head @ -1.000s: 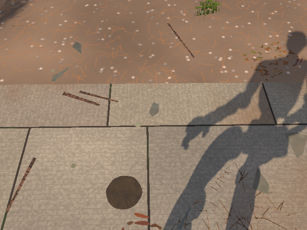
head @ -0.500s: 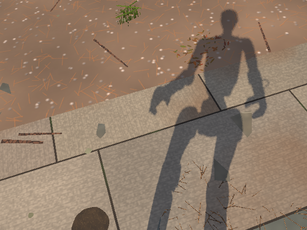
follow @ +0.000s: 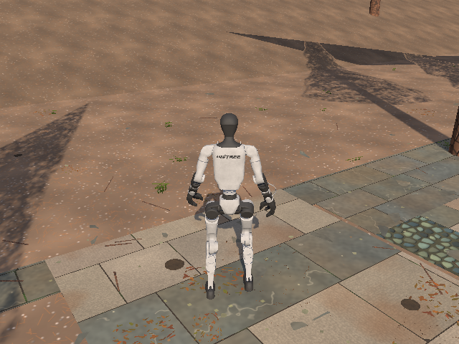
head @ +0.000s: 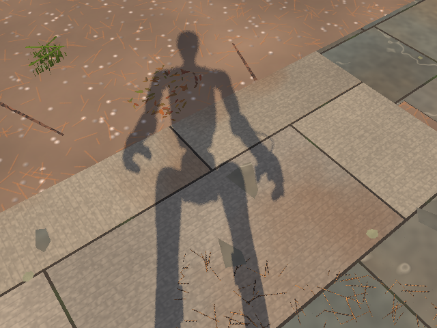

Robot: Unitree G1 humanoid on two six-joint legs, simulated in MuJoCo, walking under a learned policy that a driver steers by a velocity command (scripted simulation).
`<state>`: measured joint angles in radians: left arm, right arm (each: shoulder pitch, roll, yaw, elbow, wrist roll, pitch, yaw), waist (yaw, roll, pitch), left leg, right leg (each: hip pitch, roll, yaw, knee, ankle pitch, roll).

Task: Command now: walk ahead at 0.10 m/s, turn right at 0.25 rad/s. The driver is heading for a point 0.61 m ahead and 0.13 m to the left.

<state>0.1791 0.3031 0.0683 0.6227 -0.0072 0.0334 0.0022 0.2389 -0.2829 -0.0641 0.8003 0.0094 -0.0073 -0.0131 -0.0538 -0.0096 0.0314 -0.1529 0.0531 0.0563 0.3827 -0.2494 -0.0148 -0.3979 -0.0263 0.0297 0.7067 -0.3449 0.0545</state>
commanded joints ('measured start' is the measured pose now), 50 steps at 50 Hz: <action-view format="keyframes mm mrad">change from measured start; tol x32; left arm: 1 15 75 19 -60 1 -17 -3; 50 -35 81 12 31 5 -120 -37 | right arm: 1 -67 -188 -39 -56 22 -11 11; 34 -59 -90 8 -53 14 -124 33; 38 390 -219 -43 91 3 -98 43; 50 90 -178 -21 10 14 -64 -26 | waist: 1 56 167 -61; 4 19 -212 -187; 50 112 160 -71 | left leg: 1 -26 186 -138 -38 284 180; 5 -280 19 -53 364 -354 -67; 19 74 78 -139 21 357 -11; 27 -174 9 -115 85 -372 79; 34 -317 -49 -41 282 -55 99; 38 538 243 -512 14 642 238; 50 71 111 -126 -66 760 110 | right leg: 1 193 49 -72 -273 181 -39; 4 513 -284 320 -310 701 -223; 14 227 -159 141 -359 602 -268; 28 80 -23 134 -293 -343 -193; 35 305 -174 313 -235 318 -280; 37 -78 34 16 276 648 -134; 38 -416 102 -26 507 -201 -76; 41 -713 -18 16 614 -186 -98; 50 161 84 -59 -166 447 -82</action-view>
